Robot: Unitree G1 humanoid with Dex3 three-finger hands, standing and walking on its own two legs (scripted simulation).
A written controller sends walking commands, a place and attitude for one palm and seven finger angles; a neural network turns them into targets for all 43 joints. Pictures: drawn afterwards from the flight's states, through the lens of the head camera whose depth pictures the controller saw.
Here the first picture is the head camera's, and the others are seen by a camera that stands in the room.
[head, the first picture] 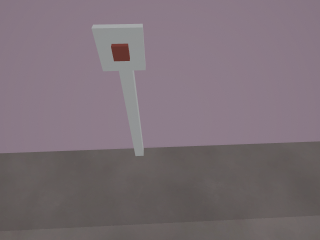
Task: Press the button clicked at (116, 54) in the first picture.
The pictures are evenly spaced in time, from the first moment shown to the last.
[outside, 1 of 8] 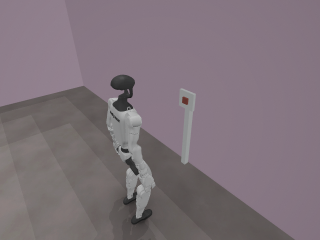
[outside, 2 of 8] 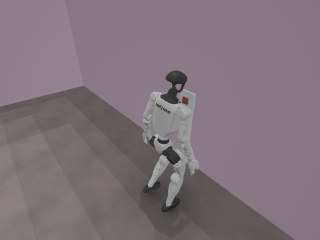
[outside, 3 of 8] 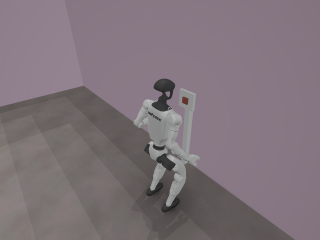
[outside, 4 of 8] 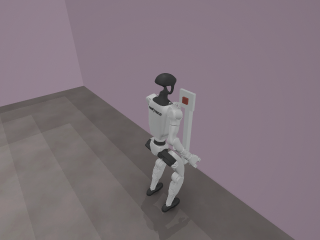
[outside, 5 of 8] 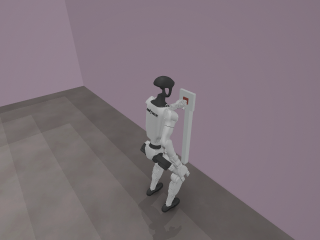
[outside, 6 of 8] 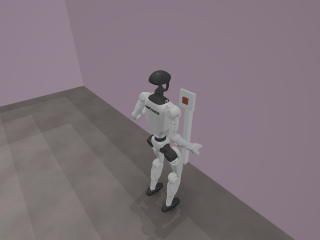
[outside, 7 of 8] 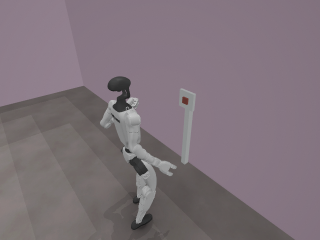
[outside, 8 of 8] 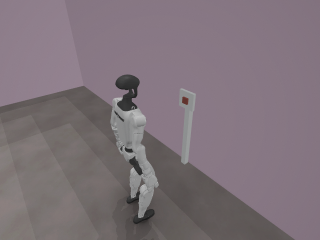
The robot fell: no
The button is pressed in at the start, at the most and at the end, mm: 0 9 0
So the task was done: yes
